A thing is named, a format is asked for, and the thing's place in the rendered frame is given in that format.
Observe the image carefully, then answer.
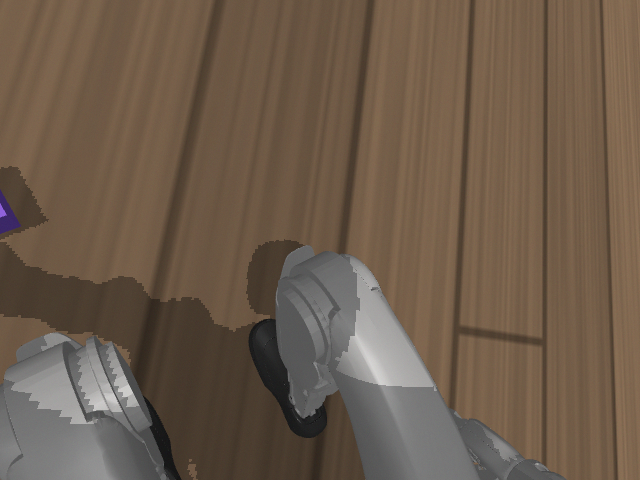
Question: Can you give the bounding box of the right robot hand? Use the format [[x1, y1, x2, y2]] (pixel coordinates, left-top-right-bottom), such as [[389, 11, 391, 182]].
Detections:
[[448, 408, 526, 480]]

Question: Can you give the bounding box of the right robot arm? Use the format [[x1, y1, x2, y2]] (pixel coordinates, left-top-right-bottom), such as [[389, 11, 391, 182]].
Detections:
[[507, 459, 567, 480]]

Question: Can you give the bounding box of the left robot foot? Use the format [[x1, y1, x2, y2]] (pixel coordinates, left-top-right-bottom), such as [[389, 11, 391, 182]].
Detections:
[[143, 396, 182, 480]]

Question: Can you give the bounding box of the carton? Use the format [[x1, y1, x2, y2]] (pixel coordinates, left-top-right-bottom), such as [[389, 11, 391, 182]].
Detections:
[[0, 190, 21, 234]]

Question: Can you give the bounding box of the right robot foot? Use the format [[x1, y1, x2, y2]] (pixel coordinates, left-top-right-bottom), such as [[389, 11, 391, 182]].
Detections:
[[249, 319, 327, 438]]

